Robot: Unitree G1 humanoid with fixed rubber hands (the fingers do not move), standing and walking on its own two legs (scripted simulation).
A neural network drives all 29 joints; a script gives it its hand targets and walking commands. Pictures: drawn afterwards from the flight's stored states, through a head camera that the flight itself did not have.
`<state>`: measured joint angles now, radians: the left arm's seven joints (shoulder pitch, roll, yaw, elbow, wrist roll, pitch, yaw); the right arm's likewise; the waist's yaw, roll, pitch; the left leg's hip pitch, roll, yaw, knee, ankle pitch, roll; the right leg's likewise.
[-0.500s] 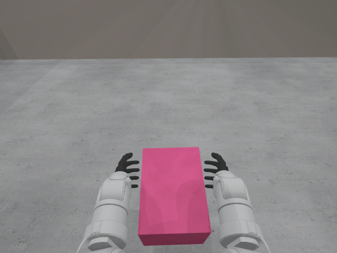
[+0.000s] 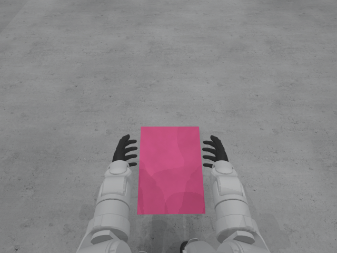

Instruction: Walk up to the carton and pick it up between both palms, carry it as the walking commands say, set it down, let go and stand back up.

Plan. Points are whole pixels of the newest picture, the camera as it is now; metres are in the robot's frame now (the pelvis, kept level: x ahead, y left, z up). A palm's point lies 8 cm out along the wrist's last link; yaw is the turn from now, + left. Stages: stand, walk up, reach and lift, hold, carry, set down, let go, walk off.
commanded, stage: set down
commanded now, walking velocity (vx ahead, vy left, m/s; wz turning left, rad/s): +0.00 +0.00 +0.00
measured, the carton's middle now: (169, 171) +0.36 -0.02 -0.12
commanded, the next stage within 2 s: none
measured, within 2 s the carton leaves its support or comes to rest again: neither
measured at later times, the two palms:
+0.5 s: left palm (129, 168) +0.38 +0.10 -0.11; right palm (211, 171) +0.35 -0.15 -0.12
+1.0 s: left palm (132, 171) +0.40 +0.10 -0.20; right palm (204, 172) +0.38 -0.15 -0.21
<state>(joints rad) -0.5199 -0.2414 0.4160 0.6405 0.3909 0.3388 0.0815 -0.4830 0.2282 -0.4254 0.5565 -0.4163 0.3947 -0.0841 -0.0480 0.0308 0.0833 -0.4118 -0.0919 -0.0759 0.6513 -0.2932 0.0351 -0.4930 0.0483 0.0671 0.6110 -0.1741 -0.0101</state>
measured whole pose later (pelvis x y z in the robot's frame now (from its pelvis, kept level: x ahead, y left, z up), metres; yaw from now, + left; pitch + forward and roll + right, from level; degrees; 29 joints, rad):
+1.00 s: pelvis -0.02 -0.01 -0.13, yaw +2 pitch +34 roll +2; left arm -0.75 -0.17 0.40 0.72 0.23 0.10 0.18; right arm -0.69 0.18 -0.43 0.61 -0.27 0.16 -0.19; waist -0.03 0.03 -0.11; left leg -1.41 -0.15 -0.06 1.34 -0.51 0.01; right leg -1.50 0.09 0.08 1.29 -0.38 0.01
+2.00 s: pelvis -0.05 -0.01 -0.28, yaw +4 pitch +41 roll +2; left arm -1.16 -0.07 0.46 0.82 0.24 0.21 0.20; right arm -1.09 0.04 -0.49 0.73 -0.27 0.27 -0.18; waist -0.04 0.04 0.00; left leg -1.96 -0.21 -0.03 1.86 -0.60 -0.03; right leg -2.05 0.13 0.08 1.80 -0.45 0.04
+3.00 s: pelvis -0.04 -0.01 -0.37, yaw +6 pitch +38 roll +0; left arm -1.44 0.11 0.30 1.01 0.11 0.19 0.19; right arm -1.36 -0.15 -0.43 0.92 -0.14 0.23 -0.09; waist -0.07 0.03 0.31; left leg -2.16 -0.24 -0.01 2.19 -0.69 -0.03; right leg -2.23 0.09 0.02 2.13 -0.56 0.03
